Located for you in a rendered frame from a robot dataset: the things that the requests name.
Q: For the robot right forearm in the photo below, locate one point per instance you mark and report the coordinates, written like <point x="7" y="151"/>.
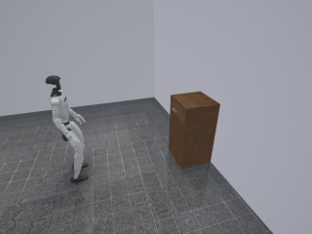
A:
<point x="63" y="129"/>

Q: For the right robot upper arm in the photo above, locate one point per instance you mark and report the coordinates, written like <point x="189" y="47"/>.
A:
<point x="55" y="104"/>

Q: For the drawer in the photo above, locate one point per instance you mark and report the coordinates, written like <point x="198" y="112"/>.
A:
<point x="181" y="111"/>

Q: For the robot left foot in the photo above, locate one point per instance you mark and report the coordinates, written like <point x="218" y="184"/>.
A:
<point x="84" y="165"/>

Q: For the robot right shin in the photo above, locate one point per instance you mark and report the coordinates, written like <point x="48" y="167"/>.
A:
<point x="78" y="162"/>

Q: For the cabinet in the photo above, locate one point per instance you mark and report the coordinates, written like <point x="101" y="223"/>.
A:
<point x="192" y="143"/>

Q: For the robot right hand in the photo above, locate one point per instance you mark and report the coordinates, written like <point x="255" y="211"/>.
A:
<point x="75" y="142"/>

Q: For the robot left hand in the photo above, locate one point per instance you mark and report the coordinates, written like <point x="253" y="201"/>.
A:
<point x="77" y="117"/>

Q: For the robot left forearm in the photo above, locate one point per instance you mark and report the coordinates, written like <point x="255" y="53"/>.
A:
<point x="71" y="112"/>

